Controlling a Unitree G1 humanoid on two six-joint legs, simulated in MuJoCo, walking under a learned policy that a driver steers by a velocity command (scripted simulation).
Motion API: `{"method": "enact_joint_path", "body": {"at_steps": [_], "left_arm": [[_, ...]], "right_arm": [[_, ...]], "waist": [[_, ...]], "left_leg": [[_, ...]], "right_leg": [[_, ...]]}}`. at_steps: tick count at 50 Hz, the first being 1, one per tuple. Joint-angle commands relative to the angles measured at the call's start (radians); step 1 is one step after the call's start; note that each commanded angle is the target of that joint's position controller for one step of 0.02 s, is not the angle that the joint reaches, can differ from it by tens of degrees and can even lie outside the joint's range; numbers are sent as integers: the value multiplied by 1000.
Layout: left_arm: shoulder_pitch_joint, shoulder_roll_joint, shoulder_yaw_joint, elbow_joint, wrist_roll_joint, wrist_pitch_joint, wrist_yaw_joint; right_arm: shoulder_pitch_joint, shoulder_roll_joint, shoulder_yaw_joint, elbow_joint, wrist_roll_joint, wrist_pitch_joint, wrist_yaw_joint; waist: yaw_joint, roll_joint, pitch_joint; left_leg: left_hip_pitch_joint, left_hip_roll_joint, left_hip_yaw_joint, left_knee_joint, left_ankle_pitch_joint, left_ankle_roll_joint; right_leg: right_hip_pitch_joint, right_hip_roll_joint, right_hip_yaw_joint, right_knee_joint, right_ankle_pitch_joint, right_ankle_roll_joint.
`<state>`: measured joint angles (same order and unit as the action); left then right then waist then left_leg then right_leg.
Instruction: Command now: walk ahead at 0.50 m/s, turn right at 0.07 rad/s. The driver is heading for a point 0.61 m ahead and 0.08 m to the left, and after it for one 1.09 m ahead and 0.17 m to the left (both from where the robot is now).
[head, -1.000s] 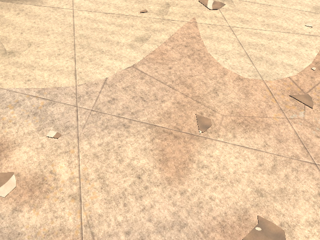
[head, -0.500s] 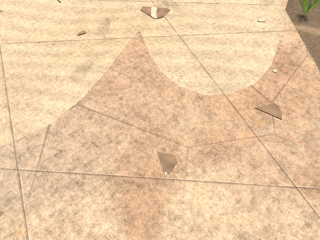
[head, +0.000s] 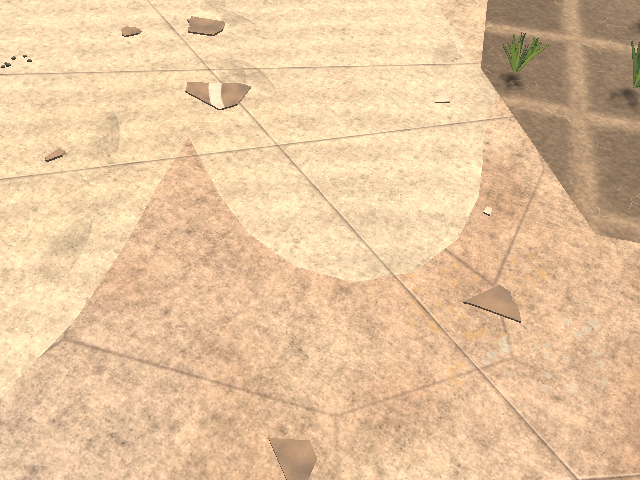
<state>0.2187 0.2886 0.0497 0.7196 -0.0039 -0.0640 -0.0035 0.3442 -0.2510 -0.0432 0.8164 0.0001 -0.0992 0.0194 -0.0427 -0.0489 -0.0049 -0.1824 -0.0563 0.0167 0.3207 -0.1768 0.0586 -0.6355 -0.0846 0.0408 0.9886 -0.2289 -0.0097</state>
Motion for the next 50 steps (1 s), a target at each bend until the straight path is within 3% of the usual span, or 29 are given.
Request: {"method": "enact_joint_path", "body": {"at_steps": [1,5,9,11,12,13,14,15,16,17,18,19,20,22,25,30,34,37,38,39,40,41,42,43,44,45,46,48,50], "left_arm": [[-53,28,3,-78,4,-16,-1],[-179,17,-3,-109,-8,-26,-16],[-253,35,2,-148,-15,-37,-37],[-211,62,15,-146,-12,-44,-40],[-117,87,30,-122,-7,-47,-36],[35,141,54,-83,2,-47,-26],[224,226,75,-61,17,-41,-11],[233,253,78,-46,20,-32,-18],[218,154,56,-53,9,-29,-16],[161,120,43,-51,1,-29,-12],[96,99,34,-51,6,-31,-14],[47,73,29,-49,10,-36,-18],[18,63,27,-44,17,-43,-19],[-5,62,33,-26,17,-57,-19],[2,87,46,5,21,-64,-8],[33,126,59,38,14,-47,9],[75,156,71,69,-4,-20,15],[46,194,81,61,-21,9,31],[28,200,82,55,-28,18,36],[17,183,74,48,-34,18,37],[63,108,49,25,9,8,32],[162,33,17,-14,30,-13,19],[105,136,35,1,2,-27,8],[21,141,36,-29,-24,-27,8],[-1,126,34,-22,-10,-20,22],[-10,136,40,-19,8,-6,35],[1,144,45,-19,10,11,37],[39,119,41,-12,15,30,41],[41,100,34,-6,18,38,47]], "right_arm": [[-42,-168,-40,-59,9,-11,-11],[31,-186,-41,-24,20,4,-15],[73,-198,-45,7,25,26,-19],[67,-210,-49,13,26,37,-23],[44,-215,-49,9,27,41,-26],[37,-191,-38,-1,20,40,-26],[32,-120,-12,-37,-12,34,-26],[174,-40,10,-40,16,13,-20],[103,-158,-19,-23,39,7,-19],[14,-186,-31,-49,47,5,-18],[-24,-169,-30,-54,38,10,-22],[-38,-158,-35,-56,27,19,-24],[-12,-139,-36,-51,29,33,-23],[0,-101,-33,-50,33,56,-23],[-56,-89,-35,-79,23,69,-25],[-204,-60,-22,-126,20,57,7],[-312,-64,-20,-188,19,57,29],[-247,-107,-45,-205,7,58,42],[-139,-142,-65,-182,10,58,41],[-1,-198,-95,-148,8,58,28],[61,-295,-119,-141,6,68,1],[-18,-371,-116,-198,-20,63,-3],[-2,-303,-102,-221,-13,64,9],[-54,-252,-89,-222,-4,60,11],[-104,-212,-80,-216,15,60,9],[-145,-180,-71,-222,21,65,1],[-172,-177,-67,-234,8,71,-4],[-192,-192,-72,-240,-11,72,-9],[-186,-196,-71,-231,-9,70,-18]], "waist": [[15,115,7],[-37,118,33],[-42,128,56],[0,140,34],[60,137,-18],[129,118,-129],[192,-28,-300],[118,-286,-414],[160,-143,-316],[151,-93,-177],[117,-26,-111],[87,-30,-56],[56,-55,-38],[30,-47,-13],[28,-12,22],[79,8,62],[110,14,106],[53,-42,28],[-5,-44,-33],[-81,-11,-108],[-71,176,-192],[39,346,-365],[-47,160,-481],[-35,127,-351],[1,47,-212],[26,60,-156],[57,82,-127],[84,102,-137],[83,110,-159]], "left_leg": [[33,246,-171,-171,244,169],[59,235,-120,-159,220,142],[181,295,-151,-100,256,124],[203,302,-172,-27,378,104],[184,272,-150,76,512,86],[88,218,-115,258,513,56],[-136,134,-64,593,170,14],[-471,10,-96,872,-417,-27],[-570,64,-168,970,-390,-29],[-607,102,-144,970,-292,-27],[-566,141,-126,933,-212,-35],[-533,165,-125,888,-160,-41],[-476,186,-129,869,-123,-46],[-450,194,-124,847,-90,-57],[-519,199,-140,762,17,-72],[-496,182,-64,478,230,-58],[-523,163,-9,348,175,-23],[-373,71,77,315,52,18],[-242,27,95,279,57,41],[-28,-7,81,187,189,75],[255,167,-158,213,586,140],[519,445,-688,174,835,397],[509,434,-659,126,769,391],[405,384,-517,118,677,342],[248,317,-415,97,590,279],[125,284,-371,72,535,249],[15,258,-345,42,522,237],[-73,244,-311,25,584,240],[-81,234,-276,33,626,233]], "right_leg": [[-46,-26,0,-165,154,19],[20,13,-34,-367,300,18],[6,33,-30,-456,220,-20],[107,57,-37,-498,154,-45],[254,83,-59,-538,162,-66],[505,47,-34,-516,203,-100],[818,-179,202,-475,255,-165],[1053,-359,619,-593,49,-299],[975,-322,594,-645,-80,-261],[844,-289,436,-667,-51,-222],[711,-247,336,-702,20,-202],[612,-212,254,-741,73,-195],[542,-192,190,-779,103,-189],[478,-184,103,-830,182,-196],[485,-185,-4,-854,285,-198],[532,-162,-157,-865,304,-164],[654,-198,-207,-809,399,-143],[704,-192,-244,-600,859,-97],[689,-170,-255,-453,933,-76],[604,-121,-274,-243,837,-30],[334,-44,-271,78,243,37],[9,155,-117,451,-480,101],[-10,104,72,495,-450,82],[-60,67,60,454,-370,60],[-73,27,42,358,-296,59],[-36,2,42,286,-247,61],[34,0,41,255,-219,61],[97,20,23,199,-182,75],[102,27,19,119,-137,89]]}}
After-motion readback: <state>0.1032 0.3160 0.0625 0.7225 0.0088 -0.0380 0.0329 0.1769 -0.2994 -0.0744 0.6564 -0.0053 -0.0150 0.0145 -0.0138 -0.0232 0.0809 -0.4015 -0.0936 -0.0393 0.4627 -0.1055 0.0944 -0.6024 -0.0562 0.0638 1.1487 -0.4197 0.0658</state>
